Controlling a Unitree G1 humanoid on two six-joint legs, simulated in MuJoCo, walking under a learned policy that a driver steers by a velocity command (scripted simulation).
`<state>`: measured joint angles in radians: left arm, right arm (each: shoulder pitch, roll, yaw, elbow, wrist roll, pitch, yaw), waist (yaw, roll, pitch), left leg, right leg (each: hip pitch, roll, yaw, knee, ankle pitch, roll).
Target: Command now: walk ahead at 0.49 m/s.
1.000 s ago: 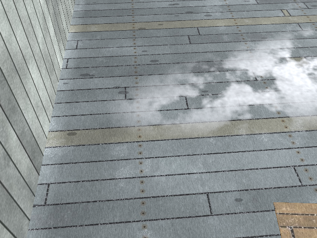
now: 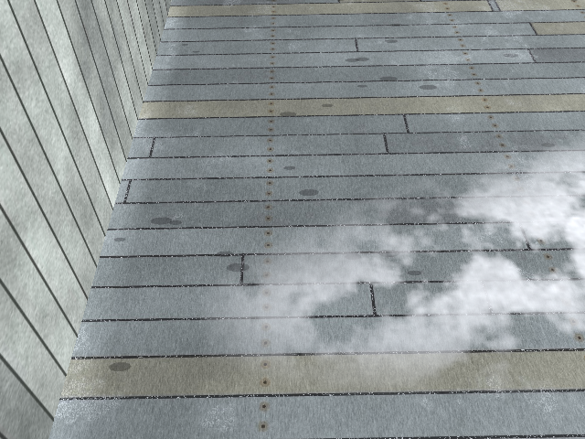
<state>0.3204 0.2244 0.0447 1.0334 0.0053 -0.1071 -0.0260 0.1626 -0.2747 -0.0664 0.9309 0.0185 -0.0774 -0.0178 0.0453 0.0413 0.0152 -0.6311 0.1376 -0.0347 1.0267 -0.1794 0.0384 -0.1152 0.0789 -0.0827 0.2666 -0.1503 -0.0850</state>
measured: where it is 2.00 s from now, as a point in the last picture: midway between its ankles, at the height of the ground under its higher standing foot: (321, 310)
